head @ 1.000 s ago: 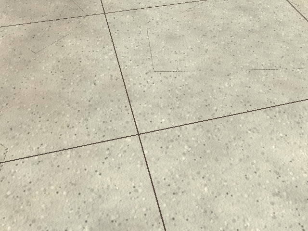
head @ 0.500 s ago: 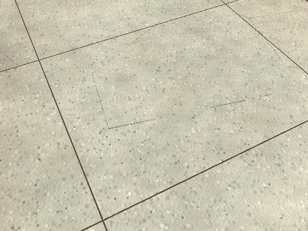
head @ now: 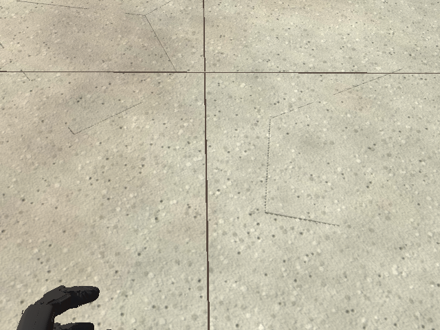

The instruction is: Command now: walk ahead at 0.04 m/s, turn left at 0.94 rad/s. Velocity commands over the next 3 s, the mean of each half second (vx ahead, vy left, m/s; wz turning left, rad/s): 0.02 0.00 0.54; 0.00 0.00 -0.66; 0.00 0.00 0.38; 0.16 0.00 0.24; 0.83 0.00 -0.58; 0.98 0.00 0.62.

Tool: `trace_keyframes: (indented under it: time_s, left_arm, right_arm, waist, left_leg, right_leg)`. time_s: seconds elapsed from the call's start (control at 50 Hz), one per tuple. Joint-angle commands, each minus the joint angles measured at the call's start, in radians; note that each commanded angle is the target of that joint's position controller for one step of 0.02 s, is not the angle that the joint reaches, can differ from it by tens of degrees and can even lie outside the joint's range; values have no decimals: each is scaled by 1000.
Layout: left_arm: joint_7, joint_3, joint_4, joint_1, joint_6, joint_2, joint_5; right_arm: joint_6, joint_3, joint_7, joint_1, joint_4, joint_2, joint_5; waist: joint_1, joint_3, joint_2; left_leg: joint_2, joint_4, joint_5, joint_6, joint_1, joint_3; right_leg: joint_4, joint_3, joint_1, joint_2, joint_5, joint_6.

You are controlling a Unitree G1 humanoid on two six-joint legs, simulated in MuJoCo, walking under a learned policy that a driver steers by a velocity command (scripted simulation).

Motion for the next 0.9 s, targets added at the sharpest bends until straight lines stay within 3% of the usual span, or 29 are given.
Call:
trace_keyframes:
  time_s: [0.02, 0.08, 0.16, 0.22, 0.24, 0.26, 0.28, 0.3, 0.32, 0.34, 0.38, 0.4, 0.42, 0.44, 0.46, 0.48, 0.52, 0.56, 0.58, 0.6, 0.62, 0.64, 0.66, 0.68, 0.72, 0.76, 0.82, 0.86, 0.9]
  left_arm:
    - [11, 31, -28, 51, 0, 84, -5]
    - [12, 40, -30, 38, -8, 93, -6]
    - [0, 52, -36, 40, -36, 112, -8]
    - [-16, 68, -10, 126, -51, 142, -6]
    - [-18, 73, -2, 154, -51, 150, 0]
    - [-16, 79, -19, 137, -43, 190, 12]
    - [-12, 84, -24, 130, -30, 243, 42]
    - [-8, 79, -43, 123, -33, 203, 44]
    - [0, 64, -58, 100, -30, 159, 27]
    - [4, 52, -60, 94, -24, 136, 12]
    - [2, 22, -48, 104, -18, 98, 2]
    - [-3, 12, -43, 101, -13, 82, 2]
    - [-6, 22, -43, 107, -1, 105, -7]
    - [-5, 46, -46, 142, 13, 167, -15]
    - [-3, 64, -46, 189, 22, 214, -13]
    - [-1, 72, -47, 215, 26, 230, -11]
    - [1, 78, -58, 220, 26, 225, -21]
    - [6, 82, -67, 197, 30, 209, -42]
    - [12, 83, -75, 183, 34, 200, -53]
    - [17, 80, -78, 193, 35, 176, -55]
    - [17, 69, -93, 197, 34, 126, -46]
    - [11, 72, -124, 196, 22, 123, -42]
    - [7, 98, -99, 237, 17, 200, -25]
    - [3, 109, -76, 261, 23, 216, -31]
    - [4, 99, -61, 292, 50, 166, -25]
    - [-9, 77, -99, 240, 55, 121, -29]
    - [-34, 55, -165, 152, 48, 96, -30]
    - [-50, 48, -193, 140, 47, 92, -25]
    - [-58, 54, -201, 160, 52, 111, -26]
  right_arm:
    - [9, -53, -23, -20, -98, -169, 2]
    - [24, -51, -19, -39, -112, -162, -3]
    - [31, -52, -8, -62, -131, -165, -3]
    - [33, -44, -1, -102, -146, -156, 3]
    - [32, -35, 1, -98, -142, -139, 8]
    - [32, -17, 7, -20, -126, -88, 0]
    - [25, -19, 8, -33, -153, -106, 9]
    - [9, -42, 14, -19, -142, -191, -14]
    - [8, -47, 15, -22, -110, -209, -14]
    - [13, -36, 11, -26, -84, -175, -17]
    - [16, 3, 10, -24, -71, -71, -26]
    - [12, 20, 15, -34, -74, -35, -34]
    - [6, 27, 17, -64, -84, -20, -36]
    - [-1, 23, 13, -107, -93, -29, -29]
    - [-6, 16, 9, -132, -93, -45, -17]
    - [-11, 10, 6, -130, -86, -59, -5]
    - [-20, 2, 0, -103, -64, -71, 10]
    - [-32, -3, 0, -50, -32, -68, 11]
    - [-37, -8, 3, -9, -7, -71, 11]
    - [-38, -18, 3, 19, 9, -97, 6]
    - [-33, -29, 1, 29, 8, -149, -18]
    - [-28, -40, 11, -27, 8, -187, -60]
    - [-35, -23, 10, -90, -23, -124, -74]
    - [-38, -8, 1, -138, -37, -73, -65]
    - [-43, -1, -11, -179, -34, -53, -26]
    - [-37, -5, -19, -141, -17, -68, -25]
    - [-20, -18, -22, -76, 5, -101, -32]
    - [-15, -31, -14, -77, 9, -139, -26]
    - [-18, -42, 0, -96, 12, -166, -13]
  waist:
    - [31, -221, 78]
    - [15, -195, 133]
    - [-1, -191, 172]
    - [29, -211, 178]
    - [38, -217, 140]
    - [-5, -247, -28]
    - [-17, -175, -296]
    - [-11, -169, -251]
    - [-7, -153, -162]
    - [1, -134, -103]
    - [4, -120, -80]
    - [-3, -117, -100]
    - [9, -102, -145]
    - [44, -87, -185]
    - [73, -95, -207]
    - [82, -116, -213]
    - [73, -142, -223]
    - [38, -165, -223]
    - [16, -183, -213]
    - [16, -214, -185]
    - [23, -220, -14]
    - [46, -161, 284]
    - [56, -144, 195]
    - [77, -140, 131]
    - [85, -107, 117]
    - [51, -80, 127]
    - [-8, -93, 131]
    - [-13, -105, 133]
    - [2, -113, 141]
  left_leg:
    - [225, -112, 1, 86, 201, -336]
    - [200, -111, -106, 69, 175, -370]
    - [194, -68, -64, 66, 201, -448]
    - [176, 2, -7, 43, 199, -467]
    - [141, 56, -68, 18, 160, -434]
    - [62, 216, -390, -23, 70, -333]
    - [-83, 433, -586, -83, -97, -111]
    - [-8, 645, -554, -130, -146, -106]
    - [17, 720, -488, -149, -129, -100]
    - [20, 751, -445, -166, -116, -90]
    - [41, 714, -404, -188, -86, -75]
    - [82, 593, -394, -198, -41, -3]
    - [99, 458, -400, -207, -17, 65]
    - [87, 366, -421, -210, -5, 102]
    - [71, 309, -441, -210, -1, 103]
    - [64, 255, -435, -206, 10, 84]
    - [59, 144, -381, -189, 33, 52]
    - [54, -19, -285, -158, 117, 45]
    - [67, -123, -183, -136, 217, 51]
    - [129, -146, -109, -112, 356, 33]
    - [299, -133, -12, -31, 464, -103]
    - [492, -151, 234, 109, 405, -290]
    - [552, -138, 369, 156, 359, -256]
    - [499, -121, 380, 123, 336, -161]
    - [416, -90, 399, 73, 346, -23]
    - [385, -98, 432, 83, 342, 60]
    - [408, -95, 386, 108, 404, 95]
    - [437, -91, 382, 110, 390, 123]
    - [446, -71, 393, 93, 347, 169]
  right_leg:
    - [-91, -20, 2, 32, 68, 24]
    - [-162, -13, 32, 37, 97, 24]
    - [-296, -1, 98, 41, 81, 5]
    - [-487, -26, 236, 15, 164, -23]
    - [-588, -29, 326, -23, 272, -42]
    - [-619, 121, 440, -195, 325, -115]
    - [-678, 339, 410, -347, 469, -278]
    - [-674, 434, 365, -422, 433, -354]
    - [-642, 338, 339, -372, 398, -333]
    - [-629, 254, 329, -299, 352, -288]
    - [-633, 205, 318, -231, 321, -254]
    - [-646, 163, 310, -184, 293, -232]
    - [-644, 144, 318, -142, 296, -218]
    - [-633, 161, 337, -128, 322, -222]
    - [-623, 204, 376, -141, 340, -234]
    - [-616, 253, 417, -160, 345, -244]
    - [-613, 336, 467, -183, 360, -249]
    - [-597, 363, 458, -167, 379, -228]
    - [-580, 347, 406, -143, 360, -200]
    - [-542, 307, 303, -107, 290, -157]
    - [-384, 188, 124, -33, 114, -102]
    - [-215, -14, -64, 79, -175, -50]
    - [24, -19, -82, 3, -228, -10]
    - [129, -39, -71, -12, -181, 2]
    - [236, -69, -128, -43, -62, 36]
    - [207, -135, -157, -74, 7, 61]
    - [54, -181, -153, -112, 43, 68]
    - [-40, -209, -87, -123, 38, 50]
    - [-125, -253, 7, -109, 42, 24]
Next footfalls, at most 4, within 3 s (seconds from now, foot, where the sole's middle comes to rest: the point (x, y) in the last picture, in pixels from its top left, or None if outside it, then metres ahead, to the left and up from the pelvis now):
0.26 right None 0.17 -0.16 -0.77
0.60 left None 0.04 0.05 -0.77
1.00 right None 0.11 -0.22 -0.77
1.52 left None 0.08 0.03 -0.77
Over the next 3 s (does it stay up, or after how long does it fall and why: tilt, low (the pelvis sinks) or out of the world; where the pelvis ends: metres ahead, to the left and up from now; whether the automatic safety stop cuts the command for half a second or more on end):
stays up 0.93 -0.22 0.00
